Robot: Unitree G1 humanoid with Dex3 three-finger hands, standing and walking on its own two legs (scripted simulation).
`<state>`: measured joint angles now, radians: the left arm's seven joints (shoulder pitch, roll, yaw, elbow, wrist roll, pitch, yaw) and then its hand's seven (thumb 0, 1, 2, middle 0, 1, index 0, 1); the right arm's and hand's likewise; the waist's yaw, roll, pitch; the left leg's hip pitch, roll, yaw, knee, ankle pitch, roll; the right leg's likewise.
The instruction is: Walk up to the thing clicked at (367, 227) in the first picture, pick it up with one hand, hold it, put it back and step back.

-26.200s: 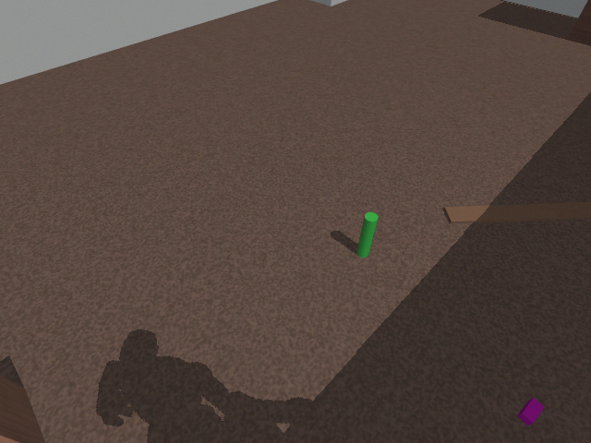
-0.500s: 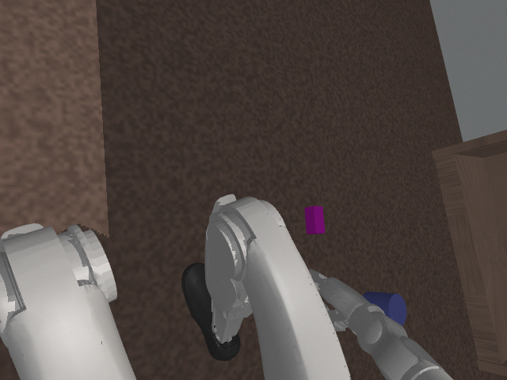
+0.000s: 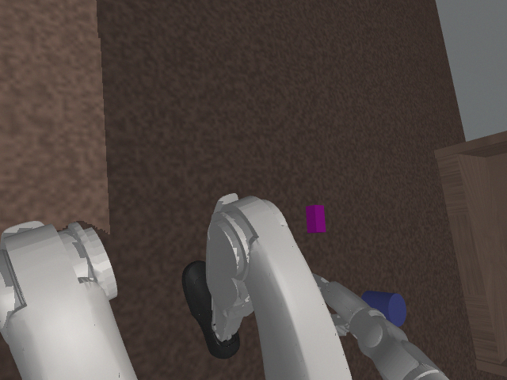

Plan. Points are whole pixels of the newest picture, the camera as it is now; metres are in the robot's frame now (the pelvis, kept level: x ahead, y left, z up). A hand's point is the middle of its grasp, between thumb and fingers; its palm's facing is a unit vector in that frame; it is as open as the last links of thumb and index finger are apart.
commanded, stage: withdraw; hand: left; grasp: from the side
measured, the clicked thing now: out of the picture +0.43 +0.35 -0.17
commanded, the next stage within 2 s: rise in 0.16 s
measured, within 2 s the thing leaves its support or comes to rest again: neither
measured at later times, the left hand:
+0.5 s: hand out of the picture +0.34 +0.45 -0.03, palm faces +0.50 -0.82 -0.27, open 17.3 cm
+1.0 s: hand out of the picture +0.23 +0.37 +0.15, palm faces +0.44 -0.76 -0.48, open 17.2 cm
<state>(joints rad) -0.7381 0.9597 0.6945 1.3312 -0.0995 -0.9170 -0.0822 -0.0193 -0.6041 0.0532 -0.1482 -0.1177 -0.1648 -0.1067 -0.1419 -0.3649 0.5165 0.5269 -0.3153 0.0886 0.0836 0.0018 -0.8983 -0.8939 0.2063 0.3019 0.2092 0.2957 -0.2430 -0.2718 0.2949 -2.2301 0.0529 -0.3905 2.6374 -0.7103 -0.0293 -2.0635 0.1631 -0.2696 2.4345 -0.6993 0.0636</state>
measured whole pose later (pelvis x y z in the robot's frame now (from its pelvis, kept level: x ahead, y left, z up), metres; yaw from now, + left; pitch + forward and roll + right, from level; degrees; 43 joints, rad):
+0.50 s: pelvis +0.00 -0.01 +0.05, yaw +6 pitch +26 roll -12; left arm -0.55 0.83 0.61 0.96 0.01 -0.33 -0.16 -0.02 -0.54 0.05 -0.08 -0.09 -0.09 -0.08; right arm 0.03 -0.30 0.21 0.56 -0.07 0.15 0.04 0.00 -0.93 -0.91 0.21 0.30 0.21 0.30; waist -0.12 -0.10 0.01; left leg -2.23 0.05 -0.23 2.41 -0.65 -0.01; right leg -2.08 0.10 -0.17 2.31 -0.71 0.03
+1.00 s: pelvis +0.03 -0.02 +0.24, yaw +15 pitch +30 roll -5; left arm -0.06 0.46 0.34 0.39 0.02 0.06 0.10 -0.02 -0.49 0.09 -0.07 -0.06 -0.06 -0.07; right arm 0.10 -0.23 0.03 0.54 0.05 0.11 -0.07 0.01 -0.90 -0.90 0.20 0.30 0.21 0.30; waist -0.03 -0.01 -0.14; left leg -1.68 0.05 -0.09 1.75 -0.60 -0.02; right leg -1.58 0.05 -0.06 1.73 -0.67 -0.01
